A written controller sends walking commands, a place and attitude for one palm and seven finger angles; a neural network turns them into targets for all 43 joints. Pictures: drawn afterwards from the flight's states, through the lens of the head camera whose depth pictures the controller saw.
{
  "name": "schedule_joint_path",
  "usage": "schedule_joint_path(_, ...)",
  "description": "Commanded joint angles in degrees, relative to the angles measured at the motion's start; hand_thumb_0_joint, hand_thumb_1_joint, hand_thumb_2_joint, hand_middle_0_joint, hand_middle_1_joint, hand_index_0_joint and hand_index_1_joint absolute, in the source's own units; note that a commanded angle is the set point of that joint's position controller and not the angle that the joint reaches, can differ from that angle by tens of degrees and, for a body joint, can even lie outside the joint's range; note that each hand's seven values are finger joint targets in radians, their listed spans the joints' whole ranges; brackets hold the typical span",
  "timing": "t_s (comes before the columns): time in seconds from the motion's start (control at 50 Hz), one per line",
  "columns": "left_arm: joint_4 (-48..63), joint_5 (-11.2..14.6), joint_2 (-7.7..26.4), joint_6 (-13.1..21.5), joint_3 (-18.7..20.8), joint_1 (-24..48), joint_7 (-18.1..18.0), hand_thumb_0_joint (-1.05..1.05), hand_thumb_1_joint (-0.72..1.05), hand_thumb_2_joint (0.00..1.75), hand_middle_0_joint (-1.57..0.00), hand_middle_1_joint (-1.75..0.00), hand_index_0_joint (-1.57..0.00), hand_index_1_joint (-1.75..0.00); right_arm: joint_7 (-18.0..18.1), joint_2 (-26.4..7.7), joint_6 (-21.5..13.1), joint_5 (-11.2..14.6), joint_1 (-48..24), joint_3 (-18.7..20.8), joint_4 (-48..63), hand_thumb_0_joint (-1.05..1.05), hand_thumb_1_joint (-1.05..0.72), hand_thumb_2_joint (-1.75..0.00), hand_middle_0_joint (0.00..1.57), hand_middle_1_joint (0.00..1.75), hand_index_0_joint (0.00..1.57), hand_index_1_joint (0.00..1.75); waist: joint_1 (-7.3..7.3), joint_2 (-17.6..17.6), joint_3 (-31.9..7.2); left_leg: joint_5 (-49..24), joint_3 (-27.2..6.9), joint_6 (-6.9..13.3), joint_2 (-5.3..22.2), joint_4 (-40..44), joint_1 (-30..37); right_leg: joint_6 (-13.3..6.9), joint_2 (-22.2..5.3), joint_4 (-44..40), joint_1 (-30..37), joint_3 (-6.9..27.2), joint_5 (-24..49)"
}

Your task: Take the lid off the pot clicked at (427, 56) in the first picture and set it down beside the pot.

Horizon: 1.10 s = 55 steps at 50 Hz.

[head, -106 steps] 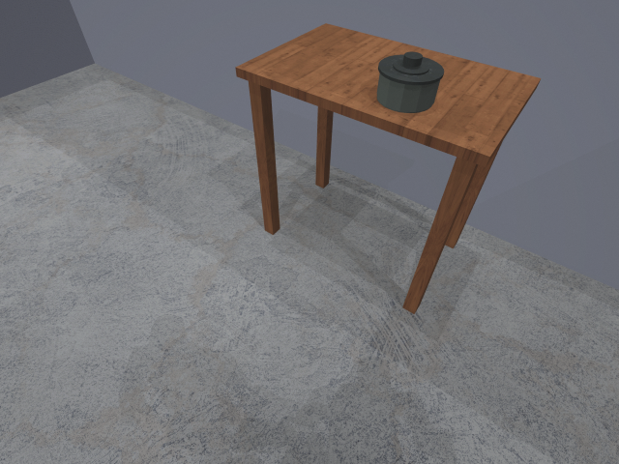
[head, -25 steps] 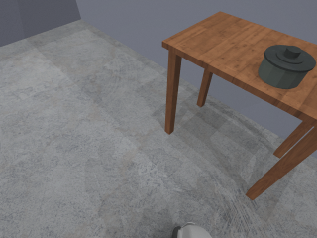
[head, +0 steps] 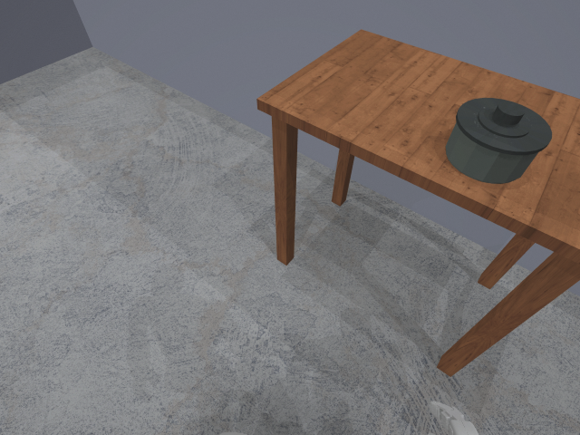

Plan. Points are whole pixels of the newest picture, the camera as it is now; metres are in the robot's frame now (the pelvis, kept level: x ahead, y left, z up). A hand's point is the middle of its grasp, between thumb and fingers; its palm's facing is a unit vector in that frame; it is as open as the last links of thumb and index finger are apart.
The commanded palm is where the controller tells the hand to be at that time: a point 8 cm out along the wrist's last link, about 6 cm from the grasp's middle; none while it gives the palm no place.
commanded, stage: turn to face it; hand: left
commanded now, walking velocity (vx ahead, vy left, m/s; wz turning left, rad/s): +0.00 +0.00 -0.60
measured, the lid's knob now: (508, 113) +0.68 -0.32 +0.09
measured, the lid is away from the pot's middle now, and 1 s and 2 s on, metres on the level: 0.00 0.00 0.00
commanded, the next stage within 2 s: take the last steps up to it in 0.78 s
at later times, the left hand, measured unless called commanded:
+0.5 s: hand (207, 417) +0.16 +0.16 -0.16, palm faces -0.33 -0.90 -0.29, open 7.3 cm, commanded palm none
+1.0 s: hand (222, 417) +0.17 +0.14 -0.18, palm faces -0.44 -0.88 -0.18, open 7.3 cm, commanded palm none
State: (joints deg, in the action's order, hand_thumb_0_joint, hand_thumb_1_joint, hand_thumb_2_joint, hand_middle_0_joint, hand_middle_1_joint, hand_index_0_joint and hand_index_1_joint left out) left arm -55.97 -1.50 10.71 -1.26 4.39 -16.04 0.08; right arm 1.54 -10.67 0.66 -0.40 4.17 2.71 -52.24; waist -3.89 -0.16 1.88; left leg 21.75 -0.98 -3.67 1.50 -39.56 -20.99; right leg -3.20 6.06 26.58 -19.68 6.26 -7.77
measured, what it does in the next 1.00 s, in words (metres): steps on the spot, turning right: left foot, then right foot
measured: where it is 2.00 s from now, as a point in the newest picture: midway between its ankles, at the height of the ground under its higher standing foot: outside the picture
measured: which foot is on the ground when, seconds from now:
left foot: up 0.00-0.02, down 0.04-0.46, up 0.48-0.88, down 0.90-1.00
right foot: down 0.00-0.04, up 0.06-0.46, down 0.48-0.90, up 0.92-1.00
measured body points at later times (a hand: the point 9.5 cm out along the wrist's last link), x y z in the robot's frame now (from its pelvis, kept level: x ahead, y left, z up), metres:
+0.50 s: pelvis +0.00 -0.02 -0.01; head +0.03 -0.05 +0.43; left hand +0.18 +0.20 -0.14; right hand -0.08 -0.27 -0.17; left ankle +0.01 +0.14 -0.73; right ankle -0.04 -0.12 -0.74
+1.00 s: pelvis +0.02 -0.01 +0.00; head +0.05 +0.01 +0.45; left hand +0.19 +0.18 -0.16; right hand -0.05 -0.24 -0.13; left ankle +0.07 +0.09 -0.74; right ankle -0.06 -0.10 -0.69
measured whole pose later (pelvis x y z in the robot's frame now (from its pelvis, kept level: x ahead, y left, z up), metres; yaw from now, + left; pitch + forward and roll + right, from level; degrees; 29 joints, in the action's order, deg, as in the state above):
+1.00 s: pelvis +0.02 -0.01 +0.00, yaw -29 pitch +0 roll -1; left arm -56.2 -1.6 12.7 -3.3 4.5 -13.1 0.5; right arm 1.5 -8.6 -0.2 -1.6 14.7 1.0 -54.9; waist 0.8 -2.5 0.7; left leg 16.5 5.6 0.9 3.0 -29.7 -13.6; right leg -0.4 2.4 53.0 -22.5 1.9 -24.9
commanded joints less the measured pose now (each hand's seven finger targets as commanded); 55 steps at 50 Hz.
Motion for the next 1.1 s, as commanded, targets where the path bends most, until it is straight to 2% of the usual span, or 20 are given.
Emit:
schedule_joint_path(0.0,6.0,0.9,9.8,0.5,2.8,2.1,-0.7,0.0,0.9,0.9,-0.2,-0.3,-0.2,-0.3,1.4,-7.6,-1.8,0.3,11.1,1.8,1.8,0.0,-0.9,-0.9,0.2,0.3,0.2,0.3,5.44,-4.0,-8.4,-8.8,-2.0,2.0,3.2,19.5,20.3,-0.8,-9.7,1.2,-3.2,13.6,6.7)
schedule_joint_path(0.02,7.1,1.5,6.7,0.4,2.3,1.5,-0.2,0.0,0.9,0.9,-0.2,-0.3,-0.2,-0.3,1.4,-12.5,-2.0,-0.3,11.3,2.7,2.5,0.0,-0.9,-0.9,0.2,0.3,0.2,0.3,5.65,10.3,-7.9,-12.2,-15.5,6.1,16.7,25.2,25.8,2.8,-1.4,11.6,-13.8,5.3,-11.0)
schedule_joint_path(0.04,7.6,0.6,7.2,0.5,2.4,2.5,0.0,0.0,0.9,0.9,-0.2,-0.3,-0.2,-0.3,1.2,-14.4,-1.3,-0.5,9.1,3.0,3.8,0.0,-0.9,-0.9,0.2,0.3,0.2,0.3,5.1,13.5,-3.4,-20.4,-20.7,11.0,25.9,25.8,20.5,5.0,-1.8,25.7,-18.3,-2.6,-24.8)
schedule_joint_path(0.06,7.0,0.2,9.0,0.3,2.7,0.6,0.1,0.0,0.9,0.9,-0.2,-0.3,-0.2,-0.3,0.8,-12.7,-1.1,-0.7,5.9,2.2,5.3,0.0,-0.9,-0.9,0.2,0.3,0.2,0.3,3.37,8.7,-2.9,-21.0,-18.2,13.4,25.8,24.6,15.7,5.5,-5.1,33.2,-16.6,-1.5,-22.5)
schedule_joint_path(0.1,4.7,-0.2,9.0,-0.5,3.5,-1.0,0.7,0.0,0.9,0.9,-0.2,-0.3,-0.2,-0.3,1.3,-8.6,-1.6,-0.8,2.2,1.1,5.7,0.0,-0.9,-0.9,0.2,0.3,0.2,0.3,1.29,7.9,-0.7,-28.5,-7.1,11.2,18.2,23.2,11.7,6.4,-5.7,41.3,-14.9,-2.4,-16.7)
schedule_joint_path(0.16,4.9,0.2,7.2,-1.4,2.7,-1.0,1.3,0.0,0.9,0.9,-0.2,-0.3,-0.2,-0.3,1.3,-7.8,-1.9,-0.7,3.7,0.6,5.1,0.0,-0.9,-0.9,0.2,0.3,0.2,0.3,1.37,9.1,-0.6,-32.3,1.7,9.5,13.9,21.5,11.9,7.2,-6.7,44.8,-14.6,-4.8,-12.8)
schedule_joint_path(0.34,8.4,0.5,5.5,-1.5,1.1,8.0,1.8,0.0,0.9,0.9,-0.2,-0.3,-0.2,-0.3,0.2,-12.4,-1.2,-1.1,12.2,3.1,1.4,0.0,-0.9,-0.9,0.2,0.3,0.2,0.3,6.49,12.9,-2.2,-33.3,5.9,10.9,18.1,17.6,17.3,6.3,-8.2,18.9,-6.1,-11.5,-17.4)
schedule_joint_path(0.4,7.7,0.5,6.6,-0.3,1.1,5.0,1.6,0.0,0.9,0.9,-0.2,-0.3,-0.2,-0.3,-0.2,-13.2,-0.9,-0.9,12.2,3.5,0.9,0.0,-0.9,-0.9,0.2,0.3,0.2,0.3,4.63,11.2,-4.5,-31.3,9.1,7.3,17.4,10.4,14.3,4.3,-6.9,5.4,4.0,-12.6,-9.8)
schedule_joint_path(0.42,6.5,0.3,8.9,0.5,1.6,1.1,1.3,0.0,0.9,0.9,-0.2,-0.3,-0.2,-0.3,-0.4,-12.3,-0.8,-0.5,12.6,3.3,0.9,0.0,-0.9,-0.9,0.2,0.3,0.2,0.3,2.55,6.1,-7.4,-26.3,11.5,4.0,15.4,1.7,9.6,3.2,-8.6,-3.5,13.7,-10.2,-0.9)
schedule_joint_path(0.44,5.1,-0.3,16.4,1.5,3.1,-3.3,0.3,0.0,0.9,0.9,-0.2,-0.3,-0.2,-0.3,-0.9,-7.6,-0.6,-0.1,12.7,2.1,2.7,0.0,-0.9,-0.9,0.2,0.3,0.2,0.3,0.55,-12.3,-9.7,-2.1,14.1,0.3,9.2,-11.5,-7.1,-1.9,-22.8,-7.1,26.6,7.7,16.6)
schedule_joint_path(0.46,4.7,0.7,19.9,1.4,3.5,-5.8,-0.5,0.0,0.9,0.9,-0.2,-0.3,-0.2,-0.3,-0.5,-5.9,0.0,-0.3,8.6,1.1,5.0,0.0,-0.9,-0.9,0.2,0.3,0.2,0.3,-0.69,-15.7,-9.7,15.6,7.7,-1.0,5.6,-21.7,-12.4,-7.6,-31.4,-5.5,22.4,17.5,35.3)
schedule_joint_path(0.48,4.7,0.9,18.0,1.1,3.2,-5.3,-1.1,0.0,0.9,0.9,-0.2,-0.3,-0.2,-0.3,0.1,-6.7,0.4,-0.2,8.4,1.2,4.8,0.0,-0.9,-0.9,0.2,0.3,0.2,0.3,-0.23,-10.0,-9.6,13.5,2.1,-0.1,6.3,-25.6,-12.7,-10.2,-29.9,-4.5,21.0,12.2,32.3)
schedule_joint_path(0.52,5.4,0.7,14.6,0.8,2.8,0.5,-1.4,0.0,0.9,0.9,-0.2,-0.3,-0.2,-0.3,0.1,-7.0,0.7,-0.4,7.8,1.5,3.0,0.0,-0.9,-0.9,0.2,0.3,0.2,0.3,1.62,-11.8,-5.1,7.6,1.3,-0.4,6.7,-27.8,-14.4,-8.6,-24.2,-6.5,15.8,10.0,20.4)
schedule_joint_path(0.6,6.8,0.6,11.4,1.2,1.6,5.6,-1.1,0.0,0.9,0.9,-0.2,-0.3,-0.2,-0.3,-0.2,-6.3,0.8,-0.7,11.8,1.6,-0.2,0.0,-0.9,-0.9,0.2,0.3,0.2,0.3,4.91,-7.6,-2.9,0.2,3.2,-1.5,5.2,-22.5,-8.8,-6.6,-18.9,-6.1,9.9,1.9,22.6)
schedule_joint_path(0.76,5.9,0.1,11.8,0.6,2.0,4.0,-1.2,0.0,0.9,0.9,-0.2,-0.3,-0.2,-0.3,0.0,-5.5,0.3,-0.2,9.7,1.3,0.8,0.0,-0.9,-0.9,0.2,0.3,0.2,0.3,3.34,-9.5,-3.5,2.4,3.8,-0.4,2.5,-6.6,-2.6,-8.6,-19.3,-6.4,10.5,8.1,16.4)
schedule_joint_path(0.84,5.8,1.0,9.9,0.0,1.7,6.2,-1.1,0.0,0.9,0.9,-0.2,-0.3,-0.2,-0.3,0.7,-5.7,-0.9,0.0,15.6,0.9,-1.4,0.0,-0.9,-0.9,0.2,0.3,0.2,0.3,6.17,-5.0,-3.9,-11.4,3.8,0.8,1.8,14.5,12.5,-3.7,-14.3,0.5,4.1,7.1,12.4)
schedule_joint_path(0.88,6.2,1.3,4.1,-0.4,0.7,2.8,-0.6,0.0,0.9,0.9,-0.2,-0.3,-0.2,-0.3,0.7,-13.0,-1.3,-1.1,17.3,1.9,-0.8,0.0,-0.9,-0.9,0.2,0.3,0.2,0.3,5.73,18.2,-3.4,-15.2,-17.6,9.0,20.8,25.4,16.3,2.6,-2.9,17.7,-8.2,-5.4,-21.2)
schedule_joint_path(0.9,6.3,0.7,5.6,-0.3,0.9,4.0,-0.4,0.0,0.9,0.9,-0.2,-0.3,-0.2,-0.3,0.6,-13.6,-1.0,-1.5,16.9,1.7,-0.2,0.0,-0.9,-0.9,0.2,0.3,0.2,0.3,6.55,14.4,-1.5,-2.9,-21.1,12.8,23.7,28.5,11.3,2.5,-4.1,27.6,-8.8,-4.1,-25.2)
schedule_joint_path(0.96,4.1,-0.4,6.7,-0.1,1.6,3.3,1.3,0.0,0.9,0.9,-0.2,-0.3,-0.2,-0.3,1.0,-8.5,-2.2,-1.4,13.2,0.2,-0.1,0.0,-0.9,-0.9,0.2,0.3,0.2,0.3,4.97,9.5,1.8,9.3,-13.2,10.3,17.4,31.7,9.7,2.6,-6.7,37.4,-13.6,-3.7,-15.5)
schedule_joint_path(1.08,3.2,0.0,3.6,0.9,0.2,4.1,2.0,0.0,0.9,0.9,-0.2,-0.3,-0.2,-0.3,0.7,-7.3,-3.9,-1.1,19.8,0.7,-3.8,0.0,-0.9,-0.9,0.2,0.3,0.2,0.3,6.58,7.1,1.4,-6.0,-3.6,11.6,15.3,30.3,18.0,3.5,-9.3,30.1,-15.8,-7.0,-10.1)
